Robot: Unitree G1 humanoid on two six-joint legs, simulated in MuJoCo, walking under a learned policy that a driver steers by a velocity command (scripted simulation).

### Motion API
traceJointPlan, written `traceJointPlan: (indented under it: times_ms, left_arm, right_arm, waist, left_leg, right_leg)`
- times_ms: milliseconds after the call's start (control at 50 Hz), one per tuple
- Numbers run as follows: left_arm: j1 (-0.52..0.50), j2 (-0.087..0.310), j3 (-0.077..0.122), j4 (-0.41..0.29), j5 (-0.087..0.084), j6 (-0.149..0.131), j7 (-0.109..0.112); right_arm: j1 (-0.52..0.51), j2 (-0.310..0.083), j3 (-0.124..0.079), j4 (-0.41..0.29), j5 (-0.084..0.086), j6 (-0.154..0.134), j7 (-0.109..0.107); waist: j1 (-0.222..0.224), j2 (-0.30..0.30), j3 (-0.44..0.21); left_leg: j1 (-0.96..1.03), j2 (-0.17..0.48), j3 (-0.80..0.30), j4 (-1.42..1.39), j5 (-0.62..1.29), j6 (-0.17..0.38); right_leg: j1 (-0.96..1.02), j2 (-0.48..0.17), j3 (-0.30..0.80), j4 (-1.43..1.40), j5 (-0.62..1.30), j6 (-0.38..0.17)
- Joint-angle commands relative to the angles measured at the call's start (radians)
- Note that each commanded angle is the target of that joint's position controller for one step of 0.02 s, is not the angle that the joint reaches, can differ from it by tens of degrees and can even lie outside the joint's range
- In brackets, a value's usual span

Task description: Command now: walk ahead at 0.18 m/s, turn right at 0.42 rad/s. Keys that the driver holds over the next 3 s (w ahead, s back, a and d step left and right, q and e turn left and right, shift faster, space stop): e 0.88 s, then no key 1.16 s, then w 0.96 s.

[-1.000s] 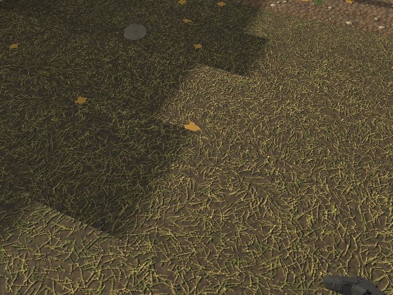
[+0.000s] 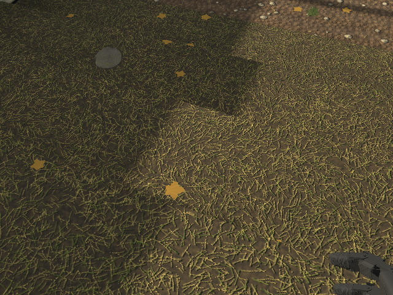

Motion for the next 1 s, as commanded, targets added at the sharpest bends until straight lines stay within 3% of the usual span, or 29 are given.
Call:
traceJointPlan:
  times_ms: [20,80,100,120,140,160,180,200,220,240,280,320,340,400,440,560,600,640,660,680,700,720,740,780,800,840,880,940,1000]
  left_arm:
    - [0.003,0.164,0.047,-0.059,0.002,0.014,0.018]
    - [-0.048,0.125,0.051,-0.088,-0.018,0.027,0.028]
    - [-0.038,0.108,0.046,-0.079,-0.012,0.039,0.022]
    - [0.007,0.064,0.036,-0.048,-0.002,0.044,0.012]
    - [0.067,0.012,0.022,-0.010,-0.015,0.038,-0.003]
    - [0.284,-0.007,0.011,-0.029,-0.046,0.040,-0.017]
    - [0.297,0.030,0.006,-0.035,-0.050,0.040,-0.022]
    - [0.205,0.059,0.006,-0.074,-0.045,0.043,-0.012]
    - [0.088,0.074,0.011,-0.129,-0.039,0.054,0.013]
    - [-0.020,0.155,0.033,-0.153,-0.023,0.091,0.039]
    - [-0.129,0.170,0.046,-0.198,0.017,0.122,0.060]
    - [-0.160,0.125,0.042,-0.227,0.021,0.120,0.056]
    - [-0.221,0.092,0.030,-0.271,0.026,0.117,0.050]
    - [-0.302,0.034,0.000,-0.351,0.041,0.117,0.019]
    - [-0.352,0.033,-0.009,-0.385,0.045,0.121,-0.002]
    - [-0.453,0.086,0.006,-0.421,0.000,0.124,-0.055]
    - [-0.409,0.100,0.018,-0.392,-0.010,0.119,-0.066]
    - [-0.339,0.109,0.035,-0.345,-0.013,0.113,-0.068]
    - [-0.298,0.145,0.056,-0.330,-0.014,0.106,-0.064]
    - [-0.241,0.242,0.080,-0.337,-0.005,0.094,-0.057]
    - [-0.155,0.348,0.094,-0.342,0.036,0.068,-0.069]
    - [-0.108,0.329,0.093,-0.322,0.076,0.050,-0.079]
    - [-0.156,0.290,0.077,-0.316,0.067,0.048,-0.071]
    - [-0.295,0.215,0.043,-0.340,0.032,0.077,-0.045]
    - [-0.336,0.214,0.034,-0.356,0.041,0.080,-0.038]
    - [-0.339,0.224,0.024,-0.356,0.053,0.079,-0.028]
    - [-0.312,0.215,0.010,-0.345,0.043,0.084,-0.011]
    - [-0.285,0.195,-0.004,-0.329,0.030,0.094,0.013]
    - [-0.237,0.186,0.003,-0.306,0.029,0.098,0.022]
  right_arm:
    - [-0.080,-0.018,-0.001,-0.073,0.005,-0.011,0.020]
    - [0.123,-0.047,-0.018,0.003,0.015,0.021,-0.032]
    - [0.256,-0.056,-0.031,0.059,0.005,0.028,-0.041]
    - [0.430,-0.086,-0.045,0.128,-0.003,0.032,-0.042]
    - [0.572,-0.125,-0.037,0.165,-0.021,0.034,-0.037]
    - [0.491,-0.211,-0.049,0.193,-0.021,0.039,-0.023]
    - [0.382,-0.196,-0.049,0.150,-0.005,0.057,-0.013]
    - [0.303,-0.192,-0.045,0.130,0.001,0.066,-0.016]
    - [0.209,-0.201,-0.041,0.117,-0.003,0.073,-0.036]
    - [0.125,-0.126,-0.014,0.055,-0.028,0.085,-0.054]
    - [0.133,-0.099,0.003,0.071,-0.054,0.095,-0.091]
    - [0.186,-0.089,0.012,0.094,-0.054,0.109,-0.129]
    - [0.229,-0.082,0.017,0.104,-0.046,0.115,-0.156]
    - [0.327,-0.098,0.016,0.109,-0.033,0.137,-0.199]
    - [0.304,-0.138,-0.002,0.083,-0.025,0.146,-0.201]
    - [0.271,-0.213,-0.054,0.010,-0.006,0.164,-0.175]
    - [0.277,-0.211,-0.063,0.007,0.004,0.170,-0.169]
    - [0.305,-0.172,-0.057,0.020,0.010,0.173,-0.160]
    - [0.353,-0.130,-0.048,0.040,0.004,0.171,-0.146]
    - [0.337,-0.062,-0.034,0.010,-0.019,0.169,-0.137]
    - [0.190,-0.061,-0.032,-0.094,-0.031,0.136,-0.133]
    - [0.049,-0.131,-0.055,-0.124,-0.008,0.117,-0.139]
    - [0.027,-0.135,-0.060,-0.128,-0.006,0.115,-0.151]
    - [0.106,-0.140,-0.069,-0.082,-0.036,0.143,-0.174]
    - [0.136,-0.139,-0.074,-0.070,-0.033,0.156,-0.167]
    - [0.158,-0.085,-0.062,-0.070,-0.027,0.166,-0.155]
    - [0.131,-0.047,-0.047,-0.101,-0.024,0.167,-0.151]
    - [0.114,-0.048,-0.039,-0.135,-0.023,0.163,-0.142]
    - [0.028,-0.033,-0.026,-0.176,-0.020,0.157,-0.131]
  waist:
    - [-0.021,-0.125,0.035]
    - [-0.128,-0.096,0.037]
    - [-0.182,-0.057,-0.014]
    - [-0.241,-0.006,-0.085]
    - [-0.284,0.083,-0.199]
    - [-0.108,0.372,-0.313]
    - [-0.090,0.373,-0.348]
    - [-0.076,0.271,-0.343]
    - [-0.051,0.186,-0.321]
    - [-0.072,0.056,-0.216]
    - [-0.085,0.081,-0.093]
    - [-0.085,0.109,-0.026]
    - [-0.099,0.118,-0.006]
    - [-0.115,0.075,-0.062]
    - [-0.121,0.086,-0.079]
    - [-0.158,0.102,-0.006]
    - [-0.156,0.108,0.001]
    - [-0.139,0.045,-0.011]
    - [-0.129,-0.053,-0.023]
    - [-0.128,-0.296,-0.012]
    - [-0.072,-0.383,-0.083]
    - [0.000,-0.213,-0.079]
    - [-0.041,-0.229,-0.022]
    - [-0.125,-0.224,-0.023]
    - [-0.158,-0.204,-0.040]
    - [-0.169,-0.138,-0.074]
    - [-0.158,-0.128,-0.078]
    - [-0.150,-0.146,-0.097]
    - [-0.110,-0.180,-0.089]
  left_leg:
    - [0.263,-0.046,-0.005,-0.098,0.275,-0.009]
    - [0.417,0.042,-0.063,-0.321,0.354,-0.030]
    - [0.550,0.051,-0.018,-0.348,0.404,-0.051]
    - [0.802,0.097,-0.014,-0.240,0.426,-0.045]
    - [1.033,0.202,-0.078,0.007,0.812,-0.044]
    - [1.127,0.341,-0.208,0.117,1.035,0.032]
    - [1.056,0.367,-0.275,0.080,0.849,0.098]
    - [0.917,0.424,-0.331,-0.004,0.471,0.202]
    - [0.743,0.463,-0.428,-0.156,0.069,0.253]
    - [0.524,0.432,-0.357,-0.251,-0.197,0.261]
    - [0.308,0.375,-0.224,-0.250,-0.305,0.210]
    - [0.236,0.243,-0.031,-0.253,-0.313,0.157]
    - [0.256,0.241,-0.007,-0.214,-0.248,0.171]
    - [0.406,0.260,-0.006,-0.196,-0.214,0.193]
    - [0.433,0.264,0.004,-0.226,-0.328,0.181]
    - [0.314,0.291,0.044,-0.299,-0.711,0.144]
    - [0.289,0.291,0.069,-0.277,-0.793,0.118]
    - [0.262,0.261,0.125,-0.154,-0.829,0.063]
    - [0.203,0.215,0.188,0.015,-0.832,0.004]
    - [-0.063,0.111,0.282,0.461,-0.956,-0.097]
    - [-0.365,-0.057,0.122,0.730,-1.065,-0.134]
    - [-0.456,-0.060,-0.001,0.823,-0.999,-0.123]
    - [-0.502,-0.053,-0.005,0.834,-0.899,-0.108]
    - [-0.405,-0.030,0.007,0.842,-0.714,-0.120]
    - [-0.302,-0.050,0.026,0.890,-0.630,-0.124]
    - [-0.236,-0.082,0.046,0.985,-0.522,-0.128]
    - [-0.237,-0.093,0.046,1.007,-0.455,-0.138]
    - [-0.197,-0.082,0.042,0.850,-0.375,-0.166]
    - [-0.155,-0.055,0.015,0.535,-0.362,-0.171]
  right_leg:
    - [-0.241,-0.120,0.174,-0.001,0.206,-0.136]
    - [-0.193,-0.057,0.154,0.305,0.098,-0.065]
    - [-0.207,-0.018,0.116,0.475,0.071,-0.034]
    - [-0.364,0.028,0.091,0.693,-0.137,0.004]
    - [-0.557,0.105,0.100,1.060,-0.493,0.054]
    - [-0.710,0.057,0.140,1.284,-0.431,0.090]
    - [-0.772,0.014,0.123,1.335,-0.323,0.095]
    - [-0.795,-0.012,0.103,1.424,-0.235,0.097]
    - [-0.795,-0.046,0.029,1.482,-0.101,0.089]
    - [-0.761,-0.043,0.016,1.364,0.075,0.068]
    - [-0.717,-0.042,0.033,1.303,0.161,0.057]
    - [-0.713,-0.005,0.000,1.187,0.278,0.062]
    - [-0.760,0.004,-0.006,1.124,0.332,0.087]
    - [-0.803,-0.012,-0.013,0.905,0.403,0.108]
    - [-0.741,-0.043,-0.032,0.705,0.466,0.105]
    - [-0.414,-0.067,-0.132,0.277,0.367,0.021]
    - [-0.264,-0.049,-0.172,0.130,0.323,-0.023]
    - [-0.115,-0.013,-0.202,-0.012,0.256,-0.057]
    - [-0.009,-0.014,-0.148,-0.100,0.284,-0.080]
    - [0.125,-0.246,0.234,-0.179,0.535,-0.164]
    - [0.209,-0.460,0.627,-0.273,0.752,-0.395]
    - [0.186,-0.462,0.617,-0.326,0.649,-0.429]
    - [0.161,-0.408,0.527,-0.318,0.575,-0.359]
    - [-0.003,-0.316,0.372,-0.276,0.503,-0.234]
    - [-0.108,-0.264,0.321,-0.263,0.522,-0.201]
    - [-0.189,-0.217,0.281,-0.251,0.511,-0.187]
    - [-0.204,-0.199,0.282,-0.232,0.519,-0.199]
    - [-0.163,-0.174,0.270,-0.220,0.469,-0.205]
    - [-0.076,-0.173,0.307,-0.225,0.353,-0.198]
